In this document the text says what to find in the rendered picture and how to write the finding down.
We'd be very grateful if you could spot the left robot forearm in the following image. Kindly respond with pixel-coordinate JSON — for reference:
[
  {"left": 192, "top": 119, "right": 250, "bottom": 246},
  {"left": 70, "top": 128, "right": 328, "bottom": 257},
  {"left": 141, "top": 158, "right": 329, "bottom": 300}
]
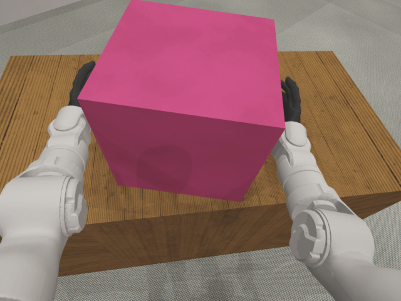
[{"left": 0, "top": 105, "right": 91, "bottom": 237}]

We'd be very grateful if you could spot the right robot forearm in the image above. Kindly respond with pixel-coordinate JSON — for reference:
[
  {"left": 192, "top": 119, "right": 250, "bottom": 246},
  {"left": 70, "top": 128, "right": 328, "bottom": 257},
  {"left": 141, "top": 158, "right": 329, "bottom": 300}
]
[{"left": 271, "top": 121, "right": 375, "bottom": 255}]

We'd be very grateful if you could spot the right robot upper arm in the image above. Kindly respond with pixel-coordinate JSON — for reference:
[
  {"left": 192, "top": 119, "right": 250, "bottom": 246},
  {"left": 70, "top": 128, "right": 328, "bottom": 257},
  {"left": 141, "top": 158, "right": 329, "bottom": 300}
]
[{"left": 289, "top": 208, "right": 401, "bottom": 301}]

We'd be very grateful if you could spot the carton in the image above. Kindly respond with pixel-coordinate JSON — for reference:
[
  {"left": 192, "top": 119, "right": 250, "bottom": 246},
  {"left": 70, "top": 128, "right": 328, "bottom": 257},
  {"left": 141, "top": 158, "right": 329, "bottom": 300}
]
[{"left": 77, "top": 0, "right": 286, "bottom": 202}]

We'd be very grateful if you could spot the left robot hand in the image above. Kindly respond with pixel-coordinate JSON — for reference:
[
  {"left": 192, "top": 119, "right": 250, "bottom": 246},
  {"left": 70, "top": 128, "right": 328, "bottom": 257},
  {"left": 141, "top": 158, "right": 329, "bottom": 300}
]
[{"left": 68, "top": 61, "right": 96, "bottom": 107}]

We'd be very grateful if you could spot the left robot upper arm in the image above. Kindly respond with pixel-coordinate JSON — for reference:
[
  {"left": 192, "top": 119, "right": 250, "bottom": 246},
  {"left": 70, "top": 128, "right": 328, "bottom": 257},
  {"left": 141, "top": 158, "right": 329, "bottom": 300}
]
[{"left": 0, "top": 176, "right": 87, "bottom": 301}]

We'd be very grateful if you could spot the right robot hand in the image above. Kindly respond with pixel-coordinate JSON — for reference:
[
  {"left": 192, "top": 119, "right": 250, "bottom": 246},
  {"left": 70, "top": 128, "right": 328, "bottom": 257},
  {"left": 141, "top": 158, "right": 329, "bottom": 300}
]
[{"left": 281, "top": 77, "right": 301, "bottom": 123}]

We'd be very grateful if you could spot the pedestal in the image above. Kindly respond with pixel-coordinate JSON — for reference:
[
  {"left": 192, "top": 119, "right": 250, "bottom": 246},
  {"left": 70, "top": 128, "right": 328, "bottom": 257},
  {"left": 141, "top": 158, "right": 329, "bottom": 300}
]
[{"left": 0, "top": 51, "right": 401, "bottom": 277}]

